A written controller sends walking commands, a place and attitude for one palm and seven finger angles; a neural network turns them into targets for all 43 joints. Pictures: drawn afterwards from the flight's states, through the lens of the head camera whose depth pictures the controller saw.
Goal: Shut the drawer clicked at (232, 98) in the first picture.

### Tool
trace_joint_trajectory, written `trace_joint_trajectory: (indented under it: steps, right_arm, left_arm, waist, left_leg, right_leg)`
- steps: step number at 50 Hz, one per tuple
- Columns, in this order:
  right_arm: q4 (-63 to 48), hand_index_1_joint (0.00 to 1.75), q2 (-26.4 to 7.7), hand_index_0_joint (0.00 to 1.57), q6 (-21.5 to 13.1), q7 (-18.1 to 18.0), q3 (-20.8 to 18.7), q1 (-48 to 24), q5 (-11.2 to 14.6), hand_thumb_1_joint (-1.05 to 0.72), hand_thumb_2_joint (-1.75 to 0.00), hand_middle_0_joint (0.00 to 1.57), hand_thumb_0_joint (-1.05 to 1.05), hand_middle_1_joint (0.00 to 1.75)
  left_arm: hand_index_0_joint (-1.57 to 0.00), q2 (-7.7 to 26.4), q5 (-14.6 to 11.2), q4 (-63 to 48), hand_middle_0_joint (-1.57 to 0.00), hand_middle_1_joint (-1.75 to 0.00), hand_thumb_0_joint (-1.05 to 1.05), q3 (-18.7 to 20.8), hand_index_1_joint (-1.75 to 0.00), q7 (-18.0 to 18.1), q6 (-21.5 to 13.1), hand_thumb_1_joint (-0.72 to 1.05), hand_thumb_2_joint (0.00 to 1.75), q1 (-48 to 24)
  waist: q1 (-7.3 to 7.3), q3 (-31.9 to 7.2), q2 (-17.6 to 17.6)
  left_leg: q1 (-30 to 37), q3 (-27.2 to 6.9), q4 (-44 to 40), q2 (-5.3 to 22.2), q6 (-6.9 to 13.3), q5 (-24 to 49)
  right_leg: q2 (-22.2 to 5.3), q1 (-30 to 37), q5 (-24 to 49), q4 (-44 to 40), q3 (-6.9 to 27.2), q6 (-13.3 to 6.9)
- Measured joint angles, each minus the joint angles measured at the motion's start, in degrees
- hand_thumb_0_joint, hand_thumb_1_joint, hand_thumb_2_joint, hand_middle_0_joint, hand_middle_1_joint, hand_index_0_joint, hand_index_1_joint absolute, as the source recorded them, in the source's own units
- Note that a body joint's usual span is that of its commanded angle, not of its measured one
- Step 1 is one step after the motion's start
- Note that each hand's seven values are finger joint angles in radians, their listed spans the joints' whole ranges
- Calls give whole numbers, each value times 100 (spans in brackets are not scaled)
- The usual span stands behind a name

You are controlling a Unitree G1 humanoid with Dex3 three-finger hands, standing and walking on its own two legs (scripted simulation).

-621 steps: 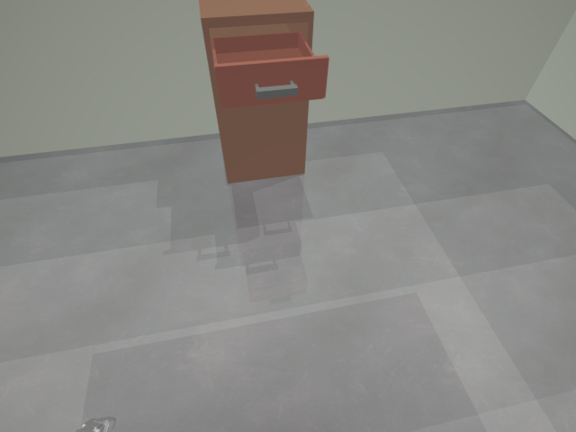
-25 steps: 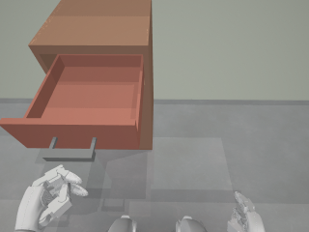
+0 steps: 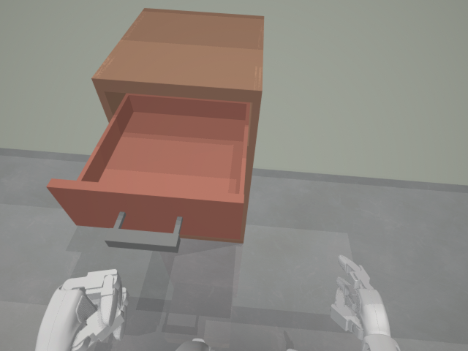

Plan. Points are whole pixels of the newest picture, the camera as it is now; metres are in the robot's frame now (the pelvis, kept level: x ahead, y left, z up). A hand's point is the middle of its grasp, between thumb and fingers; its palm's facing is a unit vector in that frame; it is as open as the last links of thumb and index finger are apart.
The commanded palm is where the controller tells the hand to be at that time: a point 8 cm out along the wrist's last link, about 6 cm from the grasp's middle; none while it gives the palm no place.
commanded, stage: raise the hand and make a fist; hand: left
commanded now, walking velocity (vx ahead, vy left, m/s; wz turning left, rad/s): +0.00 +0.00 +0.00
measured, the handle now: (147, 229) +0.33 +0.20 -0.02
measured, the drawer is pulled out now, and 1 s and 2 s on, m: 0.30 0.30 0.30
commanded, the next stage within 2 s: bring the fist close to the handle in 0.52 s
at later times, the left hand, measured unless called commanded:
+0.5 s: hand (122, 312) +0.16 +0.17 +0.08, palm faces +0.03 -1.00 -0.06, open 3.3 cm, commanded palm +0.12 +0.22 +0.09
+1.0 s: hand (139, 309) +0.18 +0.16 +0.04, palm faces -0.01 -1.00 -0.06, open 3.3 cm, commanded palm +0.15 +0.22 +0.05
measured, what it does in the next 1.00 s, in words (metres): stands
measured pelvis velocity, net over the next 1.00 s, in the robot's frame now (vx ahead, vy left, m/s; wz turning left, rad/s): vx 0.00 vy -0.03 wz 0.00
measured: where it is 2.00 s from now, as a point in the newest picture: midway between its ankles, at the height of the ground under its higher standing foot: outside the picture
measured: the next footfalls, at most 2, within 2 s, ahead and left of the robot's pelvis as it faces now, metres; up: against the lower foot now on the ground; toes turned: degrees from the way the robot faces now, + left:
none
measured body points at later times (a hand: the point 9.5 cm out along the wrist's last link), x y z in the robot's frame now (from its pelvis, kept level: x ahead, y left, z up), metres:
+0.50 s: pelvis +0.01 +0.00 +0.00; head +0.05 +0.01 +0.45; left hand +0.16 +0.22 +0.08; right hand +0.20 -0.23 -0.06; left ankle +0.01 +0.10 -0.67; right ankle +0.02 -0.13 -0.67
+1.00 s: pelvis +0.00 -0.03 -0.02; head +0.05 -0.02 +0.43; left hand +0.17 +0.21 +0.05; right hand +0.19 -0.26 -0.08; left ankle +0.01 +0.10 -0.67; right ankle +0.02 -0.13 -0.67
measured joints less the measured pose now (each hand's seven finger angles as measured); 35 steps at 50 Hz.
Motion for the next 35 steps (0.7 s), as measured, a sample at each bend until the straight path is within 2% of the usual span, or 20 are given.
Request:
trace_joint_trajectory:
  steps: [4, 9, 13, 19, 23, 27, 35]
  right_arm:
    - [-105, 30, 8, 20, 49, 21, 52, 71, -16, -90, -90, 20, 1, 30]
    - [-125, 30, -51, 20, 67, 46, 14, 196, -39, -90, -90, 20, 1, 30]
    - [-93, 30, -145, 20, 91, 89, -26, 255, -44, -90, -90, 20, 1, 30]
    - [-100, 30, -165, 20, 186, 70, -86, 323, -25, -90, -90, 20, 1, 30]
    - [-92, 30, -102, 20, 268, 39, -142, 377, -5, -90, -90, 20, 2, 30]
    - [-63, 30, -106, 20, 282, 41, -163, 394, 3, -90, -90, 20, 2, 30]
    - [-1, 30, -153, 20, 252, -37, -145, 247, 29, -90, -90, 20, 2, 30]
  left_arm:
    - [-138, 71, 83, -176, -138, -158, 1, -162, -158, -28, 189, 90, 90, 273]
    - [-139, 91, 59, -521, -140, -159, 2, -113, -160, 149, 4, 90, 90, 474]
    - [-139, -12, 88, -606, -140, -159, 2, -146, -160, 197, -96, 90, 90, 458]
    - [-140, 13, 220, -529, -140, -160, 1, -350, -160, 155, 89, 90, 90, 393]
    - [-140, 96, 179, -593, -140, -160, 2, -222, -160, 296, 97, 90, 90, 510]
    - [-140, 62, 83, -664, -140, -160, 2, -88, -160, 386, -61, 90, 90, 649]
    - [-140, 116, -9, -205, -140, -160, 1, 36, -160, 44, -214, 90, 90, 521]
  waist:
    - [33, 19, -10]
    - [73, 60, -38]
    - [43, 74, 12]
    - [-32, 66, 9]
    - [-54, 38, -17]
    - [-52, 3, 28]
    - [-26, 15, 26]
  left_leg:
    - [98, 28, -63, -10, 34, -9]
    - [89, 19, -28, -14, 47, -46]
    - [8, 2, 46, -24, 58, -76]
    - [-79, 57, 84, -16, 53, -98]
    - [-42, 74, 51, 16, 17, -103]
    - [-16, 40, 36, 32, -16, -102]
    - [-109, -35, 72, 58, -97, -72]
  right_leg:
    - [-6, 101, 17, -88, 26, 37]
    - [-7, 112, -4, -86, 19, 53]
    - [-19, 49, -31, -32, 4, 67]
    - [-16, -91, -64, 65, 63, 61]
    - [15, -86, -77, 67, 82, 29]
    - [33, -53, -91, 57, 49, -3]
    - [58, -146, -115, 140, -20, -88]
